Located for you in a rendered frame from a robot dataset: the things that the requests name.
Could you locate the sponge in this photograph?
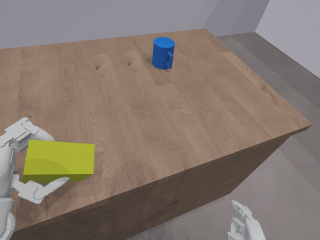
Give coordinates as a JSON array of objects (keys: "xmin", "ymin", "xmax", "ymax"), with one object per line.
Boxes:
[{"xmin": 22, "ymin": 139, "xmax": 95, "ymax": 183}]

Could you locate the table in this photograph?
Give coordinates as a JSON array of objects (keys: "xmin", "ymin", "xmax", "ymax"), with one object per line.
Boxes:
[{"xmin": 0, "ymin": 28, "xmax": 313, "ymax": 240}]

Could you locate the robot left hand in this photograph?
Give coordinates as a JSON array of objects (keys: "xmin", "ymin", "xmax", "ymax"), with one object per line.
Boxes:
[{"xmin": 0, "ymin": 117, "xmax": 70, "ymax": 205}]

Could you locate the robot right hand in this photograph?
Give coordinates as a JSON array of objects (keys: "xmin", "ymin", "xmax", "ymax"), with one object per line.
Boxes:
[{"xmin": 227, "ymin": 200, "xmax": 266, "ymax": 240}]

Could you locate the left robot forearm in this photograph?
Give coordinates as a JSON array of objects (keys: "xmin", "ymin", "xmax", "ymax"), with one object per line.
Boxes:
[{"xmin": 0, "ymin": 197, "xmax": 16, "ymax": 240}]

